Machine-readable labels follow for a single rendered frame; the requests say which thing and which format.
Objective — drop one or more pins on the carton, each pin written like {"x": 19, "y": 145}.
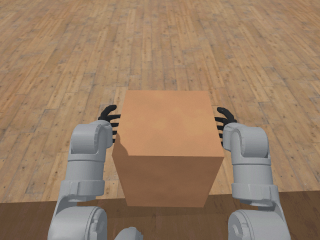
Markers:
{"x": 167, "y": 151}

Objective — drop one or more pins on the right robot hand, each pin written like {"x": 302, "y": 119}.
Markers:
{"x": 230, "y": 119}

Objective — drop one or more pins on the right robot upper arm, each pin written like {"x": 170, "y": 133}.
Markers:
{"x": 244, "y": 224}

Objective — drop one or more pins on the right robot forearm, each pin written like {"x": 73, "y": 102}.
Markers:
{"x": 252, "y": 172}

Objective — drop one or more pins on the left robot forearm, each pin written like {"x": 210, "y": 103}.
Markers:
{"x": 85, "y": 167}

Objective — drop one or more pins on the left robot thigh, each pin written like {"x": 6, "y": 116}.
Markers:
{"x": 129, "y": 234}

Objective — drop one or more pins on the left robot upper arm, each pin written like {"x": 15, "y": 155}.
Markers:
{"x": 79, "y": 223}

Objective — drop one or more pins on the left robot hand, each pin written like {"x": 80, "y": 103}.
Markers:
{"x": 104, "y": 116}

